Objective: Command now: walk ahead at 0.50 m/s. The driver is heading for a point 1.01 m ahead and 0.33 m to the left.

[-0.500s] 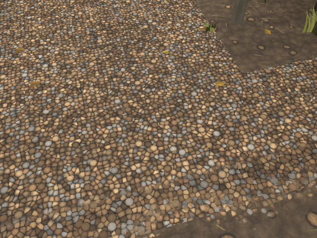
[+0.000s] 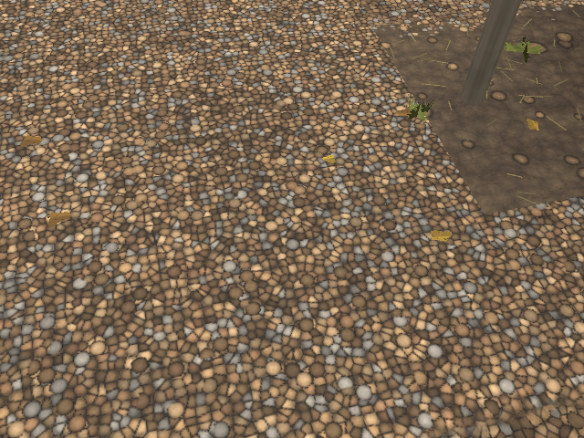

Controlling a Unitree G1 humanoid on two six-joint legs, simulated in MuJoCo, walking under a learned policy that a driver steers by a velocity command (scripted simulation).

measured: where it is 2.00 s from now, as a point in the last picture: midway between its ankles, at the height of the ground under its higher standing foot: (216, 242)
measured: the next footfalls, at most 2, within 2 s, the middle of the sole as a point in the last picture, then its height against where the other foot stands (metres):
right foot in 0.42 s outside the picture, level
left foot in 0.96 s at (241, 354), level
